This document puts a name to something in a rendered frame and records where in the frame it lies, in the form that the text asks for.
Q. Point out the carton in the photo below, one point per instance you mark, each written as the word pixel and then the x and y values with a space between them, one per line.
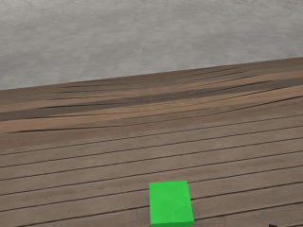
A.
pixel 170 204

